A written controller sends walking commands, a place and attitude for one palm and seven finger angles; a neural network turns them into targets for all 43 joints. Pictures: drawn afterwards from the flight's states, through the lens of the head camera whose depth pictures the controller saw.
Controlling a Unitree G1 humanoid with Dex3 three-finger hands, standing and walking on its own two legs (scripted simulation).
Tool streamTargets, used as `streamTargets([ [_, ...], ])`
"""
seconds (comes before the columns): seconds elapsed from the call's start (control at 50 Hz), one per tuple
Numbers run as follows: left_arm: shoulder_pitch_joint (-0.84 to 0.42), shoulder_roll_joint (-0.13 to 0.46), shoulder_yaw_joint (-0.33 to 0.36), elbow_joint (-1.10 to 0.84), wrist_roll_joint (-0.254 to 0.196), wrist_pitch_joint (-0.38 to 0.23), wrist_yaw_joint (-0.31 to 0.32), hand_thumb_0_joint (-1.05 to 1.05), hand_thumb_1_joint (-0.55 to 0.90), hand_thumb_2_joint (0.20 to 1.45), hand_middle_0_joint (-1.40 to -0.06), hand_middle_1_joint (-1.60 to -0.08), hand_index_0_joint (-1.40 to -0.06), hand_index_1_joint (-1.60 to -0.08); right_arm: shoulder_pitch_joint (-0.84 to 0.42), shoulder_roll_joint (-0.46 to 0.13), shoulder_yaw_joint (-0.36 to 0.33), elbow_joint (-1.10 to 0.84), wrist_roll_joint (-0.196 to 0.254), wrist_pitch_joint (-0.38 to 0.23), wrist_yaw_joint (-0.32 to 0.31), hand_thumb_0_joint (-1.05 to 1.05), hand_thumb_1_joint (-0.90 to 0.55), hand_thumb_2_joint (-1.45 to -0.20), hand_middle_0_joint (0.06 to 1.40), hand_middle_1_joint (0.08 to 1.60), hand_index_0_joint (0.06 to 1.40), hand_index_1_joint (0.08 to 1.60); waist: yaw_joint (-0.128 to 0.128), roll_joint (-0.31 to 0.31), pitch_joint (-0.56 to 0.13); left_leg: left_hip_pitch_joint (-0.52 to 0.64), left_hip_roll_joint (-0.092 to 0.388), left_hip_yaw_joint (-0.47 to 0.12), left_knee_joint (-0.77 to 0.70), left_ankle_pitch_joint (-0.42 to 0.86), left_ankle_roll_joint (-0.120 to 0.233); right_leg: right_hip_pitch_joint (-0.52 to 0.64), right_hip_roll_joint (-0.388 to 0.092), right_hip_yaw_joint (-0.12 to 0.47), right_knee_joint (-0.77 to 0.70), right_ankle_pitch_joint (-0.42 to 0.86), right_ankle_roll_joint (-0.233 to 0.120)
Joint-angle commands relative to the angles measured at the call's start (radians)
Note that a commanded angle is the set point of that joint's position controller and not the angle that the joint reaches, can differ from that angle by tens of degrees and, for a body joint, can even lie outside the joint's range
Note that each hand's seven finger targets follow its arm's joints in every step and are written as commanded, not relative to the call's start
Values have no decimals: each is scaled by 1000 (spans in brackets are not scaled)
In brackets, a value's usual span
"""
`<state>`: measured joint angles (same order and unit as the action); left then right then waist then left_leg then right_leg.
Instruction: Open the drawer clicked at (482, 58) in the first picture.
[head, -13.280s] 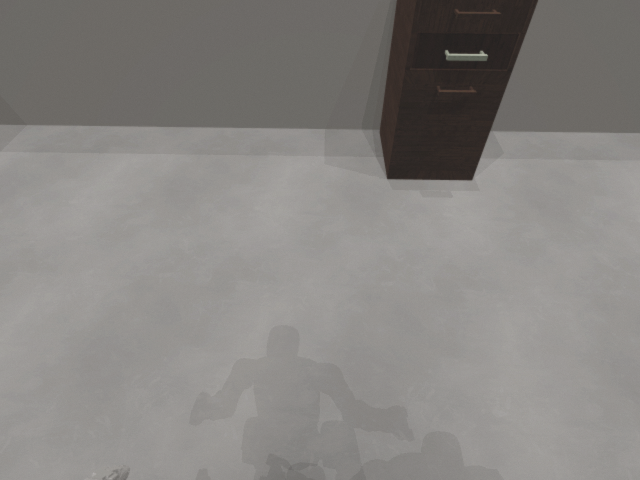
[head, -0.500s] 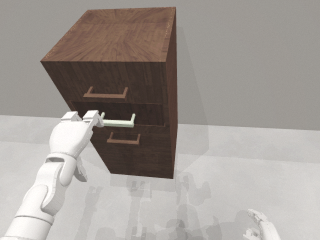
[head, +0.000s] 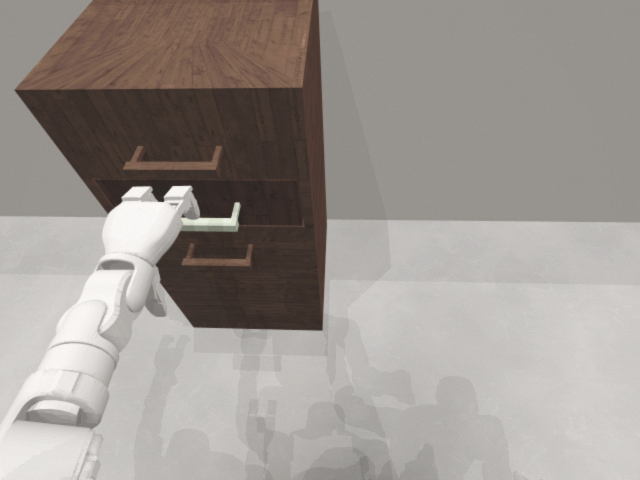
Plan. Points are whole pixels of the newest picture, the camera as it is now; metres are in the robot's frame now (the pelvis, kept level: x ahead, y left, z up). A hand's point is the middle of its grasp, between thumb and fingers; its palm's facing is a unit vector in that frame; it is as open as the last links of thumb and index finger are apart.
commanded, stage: move the hooked fingers above the handle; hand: left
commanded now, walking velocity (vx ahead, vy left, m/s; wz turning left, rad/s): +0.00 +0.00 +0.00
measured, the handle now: (200, 216) +0.58 +0.27 -0.12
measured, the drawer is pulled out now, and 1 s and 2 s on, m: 0.00 0.00 0.00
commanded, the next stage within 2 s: lower the fingers behind the handle in 1.66 s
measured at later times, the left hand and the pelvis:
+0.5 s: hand (174, 234) +0.46 +0.26 -0.01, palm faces -0.07 -0.01 -1.00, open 13.8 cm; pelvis -0.01 +0.01 -0.03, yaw -1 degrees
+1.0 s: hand (187, 219) +0.53 +0.27 -0.06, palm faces -0.09 -0.01 -1.00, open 13.8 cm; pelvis -0.02 +0.02 -0.07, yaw -1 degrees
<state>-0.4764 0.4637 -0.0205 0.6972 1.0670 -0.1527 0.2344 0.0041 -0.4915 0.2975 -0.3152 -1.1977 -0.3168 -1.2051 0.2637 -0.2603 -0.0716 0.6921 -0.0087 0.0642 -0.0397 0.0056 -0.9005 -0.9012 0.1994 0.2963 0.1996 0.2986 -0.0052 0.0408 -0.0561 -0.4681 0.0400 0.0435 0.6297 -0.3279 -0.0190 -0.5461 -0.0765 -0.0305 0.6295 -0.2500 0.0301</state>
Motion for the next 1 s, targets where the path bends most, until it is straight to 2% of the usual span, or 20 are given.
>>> streamTargets([
  [0.0,-397,282,144,-112,1,-21,69,0,-500,300,-300,-1200,-300,-1200,42,-136,-52,-98,-9,-22,-3,0,-900,-900,200,300,200,300,-8,-43,-362,28,-75,11,-43,263,48,214,88,-14,-19,211,-66],
  [0.02,-408,302,156,-105,8,-27,77,0,-500,300,-300,-1200,-300,-1200,51,-137,-54,-95,-10,-19,-2,0,-900,-900,200,300,200,300,-4,-34,-376,20,-74,12,-36,269,48,209,88,-11,-8,220,-65],
  [0.06,-427,263,125,-75,11,-33,93,0,-500,300,-300,-1200,-300,-1200,65,-136,-58,-88,-9,-16,2,0,-900,-900,200,300,200,300,-19,-24,-372,12,-72,13,-24,268,48,174,90,-13,2,217,-67],
  [0.18,-495,331,154,38,32,-20,129,0,-500,300,-300,-1200,-300,-1200,103,-156,-60,-63,-12,-8,7,0,-900,-900,200,300,200,300,-40,-43,-394,-69,-72,18,13,214,56,134,91,0,25,187,-62],
  [0.26,-574,333,130,95,40,-22,132,0,-500,300,-300,-1200,-300,-1200,131,-165,-60,-46,-17,-5,7,0,-900,-900,200,300,200,300,-72,-15,-398,-87,-68,9,41,189,56,62,93,-1,42,151,-62],
  [0.3,-605,337,129,107,41,-32,131,0,-500,300,-300,-1200,-300,-1200,147,-168,-62,-40,-24,-4,6,0,-900,-900,200,300,200,300,-83,-19,-444,-94,-70,3,66,204,58,53,94,-1,61,164,-62],
  [0.42,-638,409,168,172,50,-48,129,0,-500,300,-300,-1200,-300,-1200,179,-178,-57,-23,-32,3,12,0,-900,-900,200,300,200,300,-92,1,-479,-159,-67,-3,134,224,58,-8,95,0,121,187,-61],
  [0.44,-668,380,140,181,55,-48,132,0,-500,300,-300,-1200,-300,-1200,182,-177,-58,-21,-34,3,13,0,-900,-900,200,300,200,300,-107,17,-469,-164,-65,-7,143,217,57,-43,95,-1,126,175,-61],
  [0.48,-672,398,149,206,56,-46,133,0,-500,300,-300,-1200,-300,-1200,190,-181,-56,-18,-36,4,16,0,-900,-900,200,300,200,300,-106,20,-479,-183,-64,-7,162,200,57,-67,96,-2,141,153,-61],
  [0.56,-752,417,136,240,64,-42,129,0,-500,300,-300,-1200,-300,-1200,209,-188,-50,-14,-38,4,14,0,-900,-900,200,300,200,300,-137,26,-485,-223,-61,-21,201,179,58,-134,96,-6,172,124,-60],
  [0.6,-823,401,118,218,68,-52,129,0,-500,300,-300,-1200,-300,-1200,221,-186,-53,-10,-44,0,14,0,-900,-900,200,300,200,300,-157,61,-528,-195,-55,-34,225,202,56,-181,98,-11,193,117,-61],
  [0.64,-850,427,132,202,74,-57,130,0,-500,300,-300,-1200,-300,-1200,238,-191,-54,-5,-49,1,15,0,-900,-900,200,300,200,300,-155,104,-585,-159,-49,-48,248,246,48,-213,99,-17,218,122,-63],
  [0.66,-844,402,120,219,71,-55,130,0,-500,300,-300,-1200,-300,-1200,244,-189,-55,-1,-51,1,18,0,-900,-900,200,300,200,300,-160,106,-585,-152,-47,-52,258,263,46,-234,101,-22,224,122,-63],
  [0.7,-902,427,129,239,65,-52,137,0,-500,300,-300,-1200,-300,-1200,251,-194,-49,9,-52,2,15,0,-900,-900,200,300,200,300,-189,61,-554,-198,-45,-58,277,240,52,-257,102,-21,229,112,-59],
  [0.78,-938,485,148,260,79,-42,137,0,-500,300,-300,-1200,-300,-1200,258,-202,-38,13,-55,1,15,0,-900,-900,200,300,200,300,-189,123,-590,-218,-46,-67,309,231,48,-305,102,-26,266,86,-62],
  [0.82,-968,493,146,276,85,-32,133,0,-500,300,-300,-1200,-300,-1200,269,-203,-33,15,-58,4,16,0,-900,-900,200,300,200,300,-200,133,-601,-220,-41,-77,327,269,45,-325,103,-33,285,100,-62],
  [0.84,-957,468,126,301,86,-21,127,0,-500,300,-300,-1200,-300,-1200,269,-201,-32,13,-59,5,19,0,-900,-900,200,300,200,300,-199,159,-601,-223,-43,-73,337,279,44,-340,104,-33,289,100,-63],
  [0.9,-976,504,138,357,86,7,102,0,-500,300,-300,-1200,-300,-1200,276,-208,-19,10,-56,13,22,0,-900,-900,200,300,200,300,-214,132,-580,-270,-39,-76,359,279,48,-358,107,-37,310,101,-62],
  [0.94,-1024,537,146,300,94,-6,87,0,-500,300,-300,-1200,-300,-1200,288,-207,-19,1,-59,14,20,0,-900,-900,200,300,200,300,-214,169,-656,-259,-38,-81,381,298,48,-350,108,-34,327,116,-61],
  [0.98,-984,557,173,262,90,-16,71,0,-500,300,-300,-1200,-300,-1200,295,-206,-22,1,-62,18,22,0,-900,-900,200,300,200,300,-193,194,-701,-218,-30,-84,394,359,41,-347,110,-37,340,140,-63],
])
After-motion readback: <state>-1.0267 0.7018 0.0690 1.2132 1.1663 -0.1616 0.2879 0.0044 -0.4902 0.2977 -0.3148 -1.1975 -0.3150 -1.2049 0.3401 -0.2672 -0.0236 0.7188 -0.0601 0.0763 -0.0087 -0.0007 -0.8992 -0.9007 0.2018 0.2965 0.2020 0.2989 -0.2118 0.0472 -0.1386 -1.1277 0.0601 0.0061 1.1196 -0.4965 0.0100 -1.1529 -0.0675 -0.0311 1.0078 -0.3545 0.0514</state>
